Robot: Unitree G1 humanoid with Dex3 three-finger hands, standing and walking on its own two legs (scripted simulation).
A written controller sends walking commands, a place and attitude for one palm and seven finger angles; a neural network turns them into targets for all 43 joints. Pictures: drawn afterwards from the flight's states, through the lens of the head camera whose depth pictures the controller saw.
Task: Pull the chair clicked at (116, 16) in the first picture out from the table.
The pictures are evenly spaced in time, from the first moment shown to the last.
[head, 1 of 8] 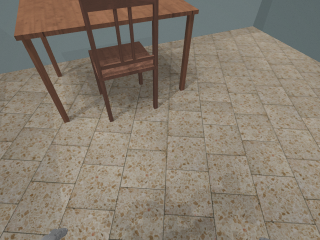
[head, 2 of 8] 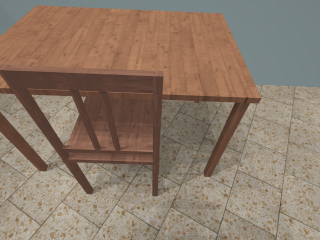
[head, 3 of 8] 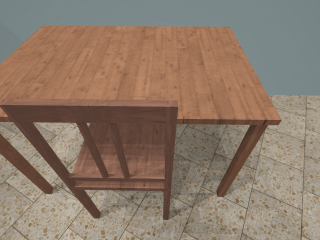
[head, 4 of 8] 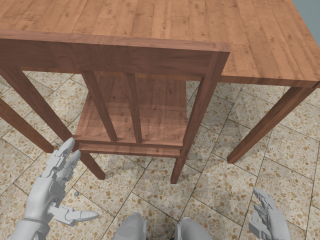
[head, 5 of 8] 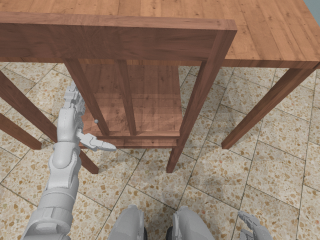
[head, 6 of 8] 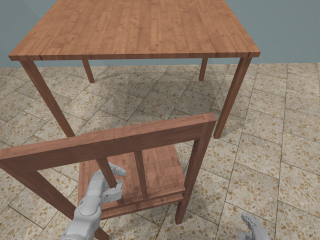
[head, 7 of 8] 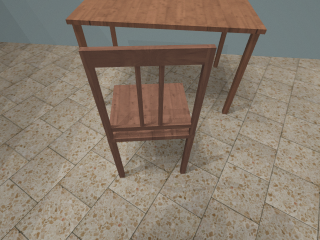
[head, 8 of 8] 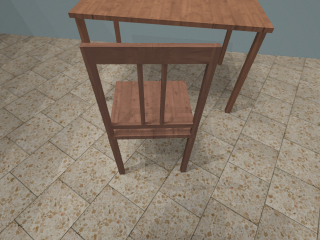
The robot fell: no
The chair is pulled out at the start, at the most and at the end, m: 0.00 0.49 0.49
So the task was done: yes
